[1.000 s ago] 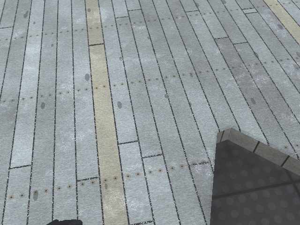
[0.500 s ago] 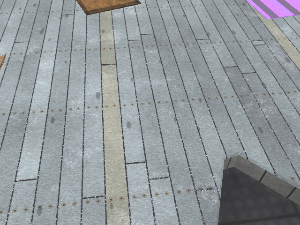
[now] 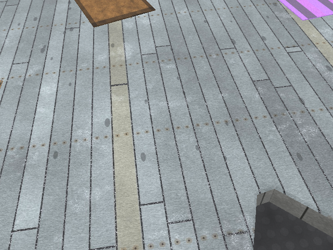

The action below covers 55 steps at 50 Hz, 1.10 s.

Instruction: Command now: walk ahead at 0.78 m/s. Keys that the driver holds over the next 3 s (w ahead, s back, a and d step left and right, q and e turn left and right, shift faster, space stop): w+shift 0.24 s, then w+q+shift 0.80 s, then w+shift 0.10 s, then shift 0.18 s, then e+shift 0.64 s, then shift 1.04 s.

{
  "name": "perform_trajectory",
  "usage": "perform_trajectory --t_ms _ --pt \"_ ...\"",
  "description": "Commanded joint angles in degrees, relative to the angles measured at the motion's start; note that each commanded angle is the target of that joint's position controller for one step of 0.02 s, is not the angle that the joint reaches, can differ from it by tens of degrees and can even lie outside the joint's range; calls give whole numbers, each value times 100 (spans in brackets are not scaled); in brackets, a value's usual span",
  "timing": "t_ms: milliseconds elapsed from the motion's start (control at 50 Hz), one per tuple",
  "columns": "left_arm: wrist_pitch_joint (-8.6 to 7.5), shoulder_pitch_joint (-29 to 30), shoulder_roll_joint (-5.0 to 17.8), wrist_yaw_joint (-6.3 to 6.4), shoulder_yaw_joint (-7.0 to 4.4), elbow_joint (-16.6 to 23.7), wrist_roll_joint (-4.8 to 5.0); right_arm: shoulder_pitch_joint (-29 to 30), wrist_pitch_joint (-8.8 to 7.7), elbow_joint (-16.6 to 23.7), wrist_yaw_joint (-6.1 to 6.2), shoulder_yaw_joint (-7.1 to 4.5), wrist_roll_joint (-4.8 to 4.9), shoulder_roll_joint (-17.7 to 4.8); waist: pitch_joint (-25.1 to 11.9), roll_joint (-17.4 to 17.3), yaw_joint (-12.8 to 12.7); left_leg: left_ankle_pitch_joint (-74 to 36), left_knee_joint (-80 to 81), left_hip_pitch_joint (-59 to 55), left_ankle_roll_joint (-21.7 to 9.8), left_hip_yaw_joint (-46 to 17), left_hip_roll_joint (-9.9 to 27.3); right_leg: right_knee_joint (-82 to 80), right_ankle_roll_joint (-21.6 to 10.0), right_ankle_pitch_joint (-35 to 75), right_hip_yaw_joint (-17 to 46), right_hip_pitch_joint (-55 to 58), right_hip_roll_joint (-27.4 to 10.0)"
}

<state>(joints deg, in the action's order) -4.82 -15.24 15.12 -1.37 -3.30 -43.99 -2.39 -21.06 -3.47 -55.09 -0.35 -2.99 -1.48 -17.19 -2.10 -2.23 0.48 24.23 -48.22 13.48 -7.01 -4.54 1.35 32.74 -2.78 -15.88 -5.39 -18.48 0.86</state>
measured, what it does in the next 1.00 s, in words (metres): walks ahead, turning left: left foot, then right foot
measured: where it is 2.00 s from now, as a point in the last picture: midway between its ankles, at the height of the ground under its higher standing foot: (84, 106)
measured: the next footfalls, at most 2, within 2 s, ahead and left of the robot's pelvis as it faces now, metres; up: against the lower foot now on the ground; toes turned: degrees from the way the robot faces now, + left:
left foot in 0.42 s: +0.51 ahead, +0.08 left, +0.00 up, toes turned +8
right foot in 0.86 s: +1.00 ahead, +0.05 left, +0.00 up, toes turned +29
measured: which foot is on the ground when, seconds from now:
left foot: up 0.00-0.40, down 0.42-0.88, up 0.90-1.00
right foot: down 0.00-0.44, up 0.46-0.84, down 0.86-1.00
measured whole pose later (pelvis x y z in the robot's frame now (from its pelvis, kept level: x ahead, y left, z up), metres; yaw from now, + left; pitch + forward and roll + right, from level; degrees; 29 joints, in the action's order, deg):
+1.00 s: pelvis +0.86 +0.12 +0.00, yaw +33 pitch +2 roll -2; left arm -4.7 -10.8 16.6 0.7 -2.4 -41.8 -3.4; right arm -16.6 -2.4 -46.5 -1.0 -4.4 -1.0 -20.4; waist 2.1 -2.3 1.5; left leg 17.3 -74.8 21.9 -7.0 -3.0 -2.7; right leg 31.0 0.4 -13.3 -4.9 -19.2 -0.7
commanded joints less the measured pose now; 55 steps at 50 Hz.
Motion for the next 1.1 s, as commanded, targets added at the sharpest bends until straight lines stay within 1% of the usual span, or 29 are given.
perform_trajectory --t_ms 20,40,80,180,300,360,400,420,440,460,480,520,540,600,640,680,760,800,820,840,860,880,900,920,940,960,980,1040,1100 --pt "-14 -1268 796 42 -194 -80 -30 1432 -256 1101 -134 24 -13 -297 483 551 -508 -985 -2360 4167 -184 -140 238 -2364 -854 -3250 4127 2476 -2247" --pt "-72 -1072 688 -9 -151 -66 12 1260 -248 1036 -188 19 -48 -322 411 361 -313 -1232 -2151 3823 -49 -54 426 -2440 -780 -2624 3464 2161 -1942" --pt "-173 -959 460 -10 -51 -156 65 1113 -121 987 -287 28 -165 -302 506 548 -112 -1457 -1965 3487 206 142 622 -2821 -726 -2026 2718 1620 -1566" --pt "-281 -1536 389 -26 -12 -578 143 2251 52 1505 -352 96 -74 -170 1121 407 -220 -2361 -1102 4001 453 626 526 -3309 -824 -225 1534 1477 -1144" --pt "-353 -1652 470 34 38 -921 172 2992 75 1837 -384 211 -1 -32 1269 557 -257 -2933 725 2849 1 1234 211 -3882 -699 2146 262 2070 -1178" --pt "-269 -1717 660 140 26 -1091 33 2642 122 1773 -299 188 -11 -115 716 1020 -20 -2034 901 1883 -332 1710 -457 -2492 -448 6380 -369 2909 -1346" --pt "-64 -1595 1047 287 -85 -1123 -130 1032 100 1339 -229 18 -8 -459 -334 1330 754 -1198 887 325 -551 1671 -916 -15 -266 8022 -451 3071 -1515" --pt "14 -1376 1194 326 -138 -1033 -133 -198 72 943 -175 -123 -11 -711 -861 1179 1307 -1114 1283 -1107 -668 1450 -929 1732 -185 7519 -527 2395 -1400" --pt "-48 -1240 857 295 -59 -849 -148 -949 93 720 -72 -307 -43 -1189 -1250 548 1313 349 1123 -2630 -807 -41 28 3656 -168 4539 -315 727 -1029" --pt "-209 -1455 138 72 98 -401 104 -399 158 719 -71 -429 -51 -1594 -1427 -1613 390 1439 2742 -3761 -1853 -3958 1363 5656 232 -627 225 -2027 310" --pt "-330 -680 514 115 85 -142 102 -113 136 785 -81 -451 7 -1379 -1187 -708 511 609 3380 -3626 -1711 -4422 1259 5872 71 -173 1065 -2701 18" --pt "-447 -31 584 123 132 37 61 -60 63 586 -34 -344 46 -825 -272 607 240 -767 3459 -2063 -1374 -3025 961 5169 -13 207 1035 -2384 -446" --pt "-389 91 461 111 172 132 -48 21 23 564 7 -295 70 -697 11 771 14 -1002 3515 -1313 -1287 -2508 724 4841 51 118 1065 -2134 -602" --pt "-25 184 271 47 242 273 -275 133 -143 593 43 -177 178 -469 528 639 -369 -997 3746 15 -1242 -1794 195 4057 355 -413 917 -1934 -834" --pt "34 1082 295 9 310 761 -217 -90 -237 646 30 -188 184 -600 1050 403 -203 -1367 4203 745 -1300 -1785 143 2948 554 120 611 -1988 -846" --pt "3 1799 238 -54 381 1031 -115 -237 -261 691 11 -231 132 -649 1234 373 35 -2081 4302 1008 -1061 -1543 -140 1627 628 1205 431 -1571 -654" --pt "-28 2161 314 -70 382 1277 36 -654 -252 632 -13 -343 247 -891 698 29 404 -4452 3966 -198 -622 -1571 23 247 362 2478 370 -832 -223" --pt "-22 1824 514 6 304 1241 35 -564 -232 667 39 -377 255 -1021 282 -21 222 -5759 3215 -741 -357 -1510 -40 -261 244 2129 411 -13 56" --pt "-35 1266 779 83 189 1113 57 -518 -233 687 52 -409 212 -1181 -192 -110 -51 -6389 2397 -895 -210 -1587 -19 -237 198 1750 499 774 190" --pt "-48 376 1075 189 50 918 109 -237 -230 752 39 -466 152 -1422 -655 -192 -606 -6392 1236 -730 -122 -1616 -39 -220 178 1329 590 1712 106" --pt "-42 -812 1376 327 -97 633 85 113 -265 845 5 -435 78 -1280 -1140 -163 -1243 -5686 -162 -39 -78 -1497 -267 -39 138 680 760 2995 -276" --pt "-51 -1807 1632 428 -191 450 -108 124 -292 1031 14 -182 12 -259 -1722 958 -1311 -1234 -2231 1053 -153 -1068 -638 1 48 -1042 2189 4178 -1746" --pt "-50 -1111 1960 329 -271 534 -247 -745 -241 1440 42 -35 431 24 -2375 2766 -393 494 -3538 2517 -1 -457 -946 -1398 -617 -2016 5677 4684 -3103" --pt "-15 -419 1195 256 -210 707 -155 -171 -118 1229 108 -64 210 -523 -1466 1371 -503 -318 -3507 2912 -72 -341 -368 -1730 -617 -2942 5208 3753 -2601" --pt "-16 -91 746 223 -101 673 -97 237 -44 1253 32 -117 115 -621 -732 761 -452 -805 -3192 2895 -31 -213 -137 -1687 -559 -2313 4059 2960 -2342" --pt "-9 -434 568 179 -63 441 -118 758 -6 1277 -46 -119 -7 -599 -154 217 -642 -843 -2968 2700 0 -130 36 -1652 -411 -632 3094 2268 -2063" --pt "-29 -435 519 220 -29 273 -122 684 68 1430 -139 -97 -20 -388 -127 413 -343 -866 -2946 2809 17 -124 139 -1756 -452 -673 2764 2064 -1998" --pt "-196 -594 323 102 24 -123 70 1159 303 1876 -326 37 -37 -29 377 656 -88 -924 -2794 3149 65 -33 526 -2152 -277 340 1617 1442 -1902" --pt "-323 -462 339 56 48 -258 89 1711 288 2219 -424 138 -92 -31 679 570 88 -1766 -1949 3013 72 78 400 -2591 -131 1477 397 881 -1413"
